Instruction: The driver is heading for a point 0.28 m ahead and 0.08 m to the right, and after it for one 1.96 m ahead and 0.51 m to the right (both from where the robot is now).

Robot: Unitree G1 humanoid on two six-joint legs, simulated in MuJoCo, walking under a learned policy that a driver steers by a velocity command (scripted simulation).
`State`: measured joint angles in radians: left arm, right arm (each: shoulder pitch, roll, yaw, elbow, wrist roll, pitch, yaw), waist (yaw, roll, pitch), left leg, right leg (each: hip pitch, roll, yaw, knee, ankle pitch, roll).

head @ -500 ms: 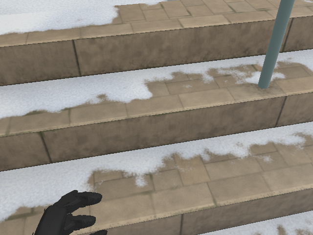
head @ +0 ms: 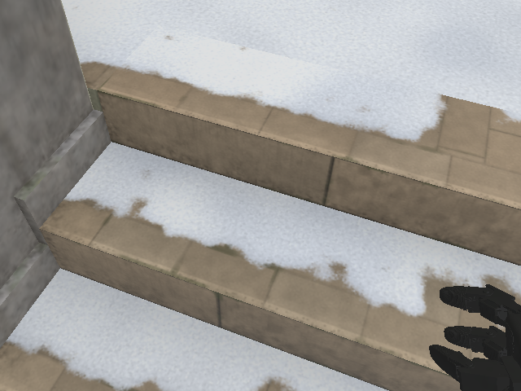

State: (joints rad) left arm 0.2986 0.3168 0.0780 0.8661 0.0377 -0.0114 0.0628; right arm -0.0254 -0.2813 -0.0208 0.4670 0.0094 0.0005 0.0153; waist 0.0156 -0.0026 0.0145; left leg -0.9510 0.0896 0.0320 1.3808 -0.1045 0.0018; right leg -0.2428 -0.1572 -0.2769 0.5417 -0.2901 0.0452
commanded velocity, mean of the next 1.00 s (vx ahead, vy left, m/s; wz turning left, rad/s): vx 0.15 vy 0.00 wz -0.50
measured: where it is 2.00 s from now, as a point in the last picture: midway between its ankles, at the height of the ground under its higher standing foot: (241, 287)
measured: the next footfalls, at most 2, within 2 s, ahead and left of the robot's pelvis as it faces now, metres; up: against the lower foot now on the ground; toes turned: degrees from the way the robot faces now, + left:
left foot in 0.12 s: +0.13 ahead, +0.13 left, +0.00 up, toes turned +7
right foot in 0.48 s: +0.32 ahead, -0.09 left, +0.17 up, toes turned -7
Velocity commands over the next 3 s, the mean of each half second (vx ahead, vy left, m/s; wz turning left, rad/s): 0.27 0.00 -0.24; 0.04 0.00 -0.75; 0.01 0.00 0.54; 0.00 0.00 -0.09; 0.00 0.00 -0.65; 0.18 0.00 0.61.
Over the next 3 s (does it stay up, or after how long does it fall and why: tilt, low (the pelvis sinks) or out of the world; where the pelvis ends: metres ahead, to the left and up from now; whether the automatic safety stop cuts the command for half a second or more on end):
stays up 0.66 0.04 0.34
